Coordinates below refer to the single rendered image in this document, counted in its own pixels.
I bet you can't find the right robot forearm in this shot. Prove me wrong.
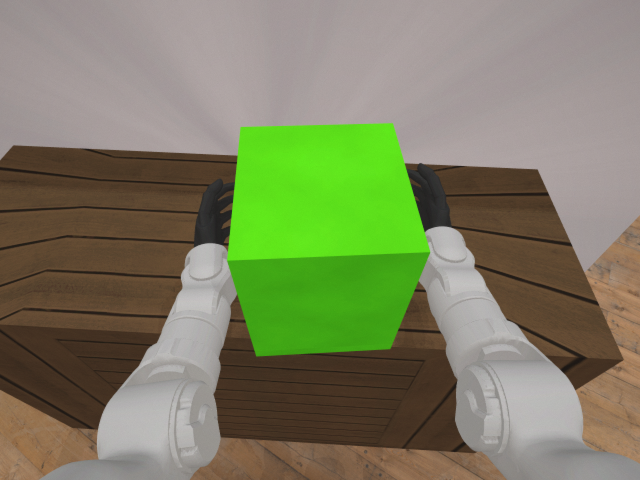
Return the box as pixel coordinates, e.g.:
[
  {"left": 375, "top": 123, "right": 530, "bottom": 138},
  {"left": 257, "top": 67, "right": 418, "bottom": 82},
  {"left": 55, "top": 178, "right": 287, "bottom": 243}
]
[{"left": 419, "top": 226, "right": 583, "bottom": 434}]

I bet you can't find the robot left hand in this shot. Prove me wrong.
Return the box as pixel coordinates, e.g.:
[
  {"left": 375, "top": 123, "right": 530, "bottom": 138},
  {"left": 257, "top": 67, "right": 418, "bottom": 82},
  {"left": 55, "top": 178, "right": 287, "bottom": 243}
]
[{"left": 194, "top": 179, "right": 235, "bottom": 247}]

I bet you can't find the pedestal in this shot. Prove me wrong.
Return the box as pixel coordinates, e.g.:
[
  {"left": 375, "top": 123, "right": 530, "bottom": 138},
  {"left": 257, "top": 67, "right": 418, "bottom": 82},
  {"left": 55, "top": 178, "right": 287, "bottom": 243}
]
[{"left": 0, "top": 145, "right": 624, "bottom": 453}]

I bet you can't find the left robot upper arm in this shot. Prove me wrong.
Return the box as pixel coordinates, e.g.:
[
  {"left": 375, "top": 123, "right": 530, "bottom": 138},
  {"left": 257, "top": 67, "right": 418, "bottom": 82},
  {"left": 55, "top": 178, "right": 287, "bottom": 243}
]
[{"left": 39, "top": 377, "right": 221, "bottom": 480}]

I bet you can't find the robot right hand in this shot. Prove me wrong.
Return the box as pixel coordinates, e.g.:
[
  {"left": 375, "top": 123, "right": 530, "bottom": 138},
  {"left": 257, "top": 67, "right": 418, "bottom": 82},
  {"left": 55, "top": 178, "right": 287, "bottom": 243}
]
[{"left": 406, "top": 163, "right": 452, "bottom": 232}]

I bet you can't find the left robot forearm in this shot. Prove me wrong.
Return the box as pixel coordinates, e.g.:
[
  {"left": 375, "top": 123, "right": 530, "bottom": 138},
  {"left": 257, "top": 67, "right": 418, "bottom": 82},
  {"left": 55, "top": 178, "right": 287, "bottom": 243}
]
[{"left": 97, "top": 243, "right": 237, "bottom": 459}]

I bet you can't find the right robot upper arm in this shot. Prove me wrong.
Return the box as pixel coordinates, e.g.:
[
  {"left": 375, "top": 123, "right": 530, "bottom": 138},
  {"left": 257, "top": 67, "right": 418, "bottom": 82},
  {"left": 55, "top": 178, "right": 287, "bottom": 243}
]
[{"left": 455, "top": 360, "right": 640, "bottom": 480}]

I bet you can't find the carton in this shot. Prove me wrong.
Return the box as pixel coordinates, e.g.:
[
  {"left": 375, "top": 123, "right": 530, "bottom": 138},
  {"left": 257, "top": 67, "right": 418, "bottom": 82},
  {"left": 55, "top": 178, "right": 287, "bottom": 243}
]
[{"left": 227, "top": 123, "right": 430, "bottom": 356}]

